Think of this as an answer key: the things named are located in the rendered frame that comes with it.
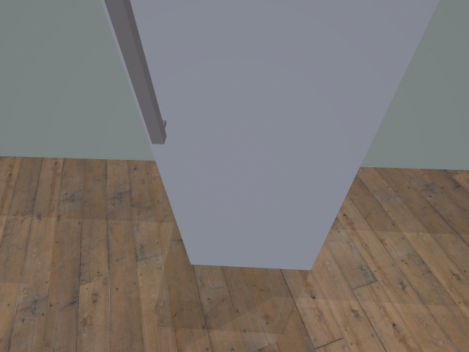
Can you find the handle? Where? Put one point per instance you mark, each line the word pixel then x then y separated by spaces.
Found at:
pixel 124 23

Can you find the fridge door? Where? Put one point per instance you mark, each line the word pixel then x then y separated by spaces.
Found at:
pixel 270 108

